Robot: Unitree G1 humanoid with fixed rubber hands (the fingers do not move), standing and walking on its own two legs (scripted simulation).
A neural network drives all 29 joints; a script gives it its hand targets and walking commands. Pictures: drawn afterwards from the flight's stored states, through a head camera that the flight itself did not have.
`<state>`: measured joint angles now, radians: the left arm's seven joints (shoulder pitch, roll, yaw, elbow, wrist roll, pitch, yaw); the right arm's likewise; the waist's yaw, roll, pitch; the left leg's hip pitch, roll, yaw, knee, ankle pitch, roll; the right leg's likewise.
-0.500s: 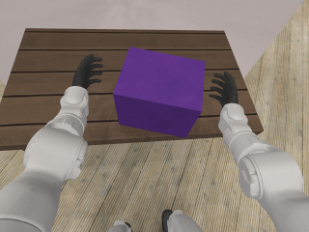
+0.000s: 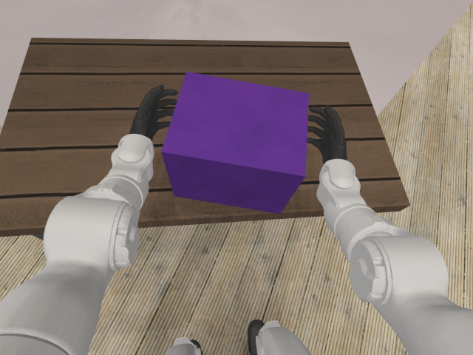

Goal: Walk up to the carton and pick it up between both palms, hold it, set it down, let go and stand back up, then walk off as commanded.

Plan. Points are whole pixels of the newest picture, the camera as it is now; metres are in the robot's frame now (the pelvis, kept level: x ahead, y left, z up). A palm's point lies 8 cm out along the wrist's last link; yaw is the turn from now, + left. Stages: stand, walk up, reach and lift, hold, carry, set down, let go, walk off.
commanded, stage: reach and lift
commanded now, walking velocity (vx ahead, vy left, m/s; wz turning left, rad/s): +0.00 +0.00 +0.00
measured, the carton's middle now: (236, 148) +0.48 -0.03 -0.03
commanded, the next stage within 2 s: none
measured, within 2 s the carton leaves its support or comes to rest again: leaves its support in 1.62 s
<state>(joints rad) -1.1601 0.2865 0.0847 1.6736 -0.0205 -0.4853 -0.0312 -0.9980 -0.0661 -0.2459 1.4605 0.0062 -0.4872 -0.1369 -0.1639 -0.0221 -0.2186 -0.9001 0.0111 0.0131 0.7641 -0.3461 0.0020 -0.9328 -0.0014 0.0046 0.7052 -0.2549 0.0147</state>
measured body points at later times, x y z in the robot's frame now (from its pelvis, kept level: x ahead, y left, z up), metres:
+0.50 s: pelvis -0.01 +0.00 +0.00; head +0.14 +0.02 +0.42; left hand +0.50 +0.13 +0.02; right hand +0.43 -0.19 +0.02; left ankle -0.01 +0.11 -0.70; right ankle +0.02 -0.13 -0.70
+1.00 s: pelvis -0.01 +0.00 +0.00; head +0.14 +0.02 +0.42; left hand +0.50 +0.13 +0.02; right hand +0.43 -0.19 +0.02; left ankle -0.01 +0.11 -0.70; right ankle +0.02 -0.13 -0.70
